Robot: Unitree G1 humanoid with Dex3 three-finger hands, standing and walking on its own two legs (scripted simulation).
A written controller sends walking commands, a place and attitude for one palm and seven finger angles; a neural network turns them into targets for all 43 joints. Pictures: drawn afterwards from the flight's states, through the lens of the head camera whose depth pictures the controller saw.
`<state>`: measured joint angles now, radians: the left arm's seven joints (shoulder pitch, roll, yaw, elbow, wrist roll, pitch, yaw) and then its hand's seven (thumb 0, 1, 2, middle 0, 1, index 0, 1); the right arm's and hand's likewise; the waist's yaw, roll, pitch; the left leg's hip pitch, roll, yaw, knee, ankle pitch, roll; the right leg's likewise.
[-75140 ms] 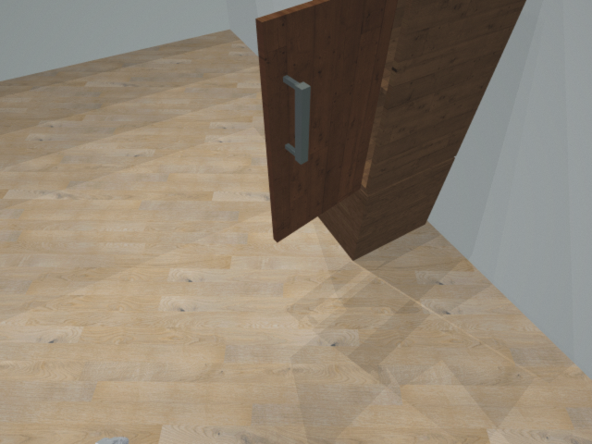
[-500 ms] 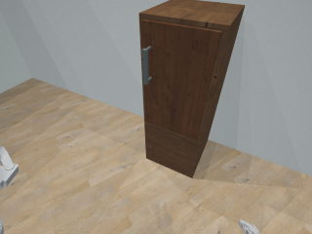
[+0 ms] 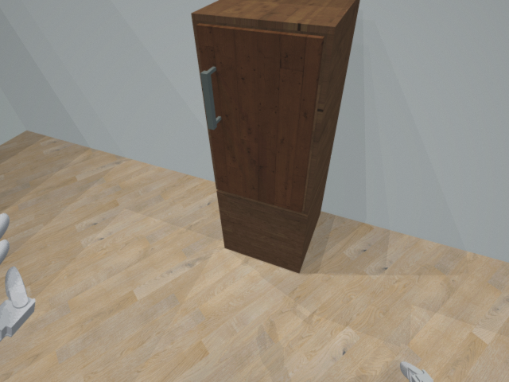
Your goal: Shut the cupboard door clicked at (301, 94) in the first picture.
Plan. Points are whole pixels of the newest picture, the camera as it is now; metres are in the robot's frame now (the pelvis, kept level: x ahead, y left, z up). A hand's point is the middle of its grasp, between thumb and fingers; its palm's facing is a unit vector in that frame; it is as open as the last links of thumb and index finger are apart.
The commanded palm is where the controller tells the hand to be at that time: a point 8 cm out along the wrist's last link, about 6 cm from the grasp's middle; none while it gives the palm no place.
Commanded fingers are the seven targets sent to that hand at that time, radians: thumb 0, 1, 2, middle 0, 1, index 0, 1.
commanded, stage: stop stepping back and stand still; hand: left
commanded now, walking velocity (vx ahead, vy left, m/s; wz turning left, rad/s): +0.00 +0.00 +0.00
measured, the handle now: (212, 98) +0.86 +0.17 +0.06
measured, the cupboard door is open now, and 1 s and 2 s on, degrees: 0 0 0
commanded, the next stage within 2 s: let the arm hang, fingers relaxed in 0.76 s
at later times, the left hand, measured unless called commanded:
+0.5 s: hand (17, 295) +0.19 +0.30 +0.14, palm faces +0.42 -0.80 -0.44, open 7.4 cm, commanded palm +0.14 +0.33 +0.18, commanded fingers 0.00 0.90 0.90 -0.20 -0.30 -0.20 -0.30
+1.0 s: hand (87, 352) +0.18 +0.28 -0.03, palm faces +0.11 -0.89 -0.44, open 7.4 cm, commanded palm none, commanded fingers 0.00 0.90 0.90 -0.20 -0.30 -0.20 -0.30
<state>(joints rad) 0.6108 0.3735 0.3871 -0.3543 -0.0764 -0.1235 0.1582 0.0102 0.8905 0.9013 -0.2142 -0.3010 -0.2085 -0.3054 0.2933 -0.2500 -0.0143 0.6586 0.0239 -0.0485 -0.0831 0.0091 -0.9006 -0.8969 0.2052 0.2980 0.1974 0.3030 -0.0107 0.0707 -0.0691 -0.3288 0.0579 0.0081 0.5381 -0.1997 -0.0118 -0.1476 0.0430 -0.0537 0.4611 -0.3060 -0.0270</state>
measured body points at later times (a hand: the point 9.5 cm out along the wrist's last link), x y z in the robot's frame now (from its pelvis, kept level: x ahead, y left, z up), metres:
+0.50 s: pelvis +0.00 +0.03 +0.00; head +0.00 +0.04 +0.45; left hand +0.16 +0.34 +0.17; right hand +0.16 -0.19 -0.08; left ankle +0.05 +0.13 -0.74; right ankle -0.04 -0.10 -0.74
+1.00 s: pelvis -0.01 +0.03 +0.00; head -0.01 +0.00 +0.44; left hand +0.17 +0.32 +0.00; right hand +0.15 -0.22 -0.12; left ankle +0.05 +0.13 -0.74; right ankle -0.03 -0.10 -0.73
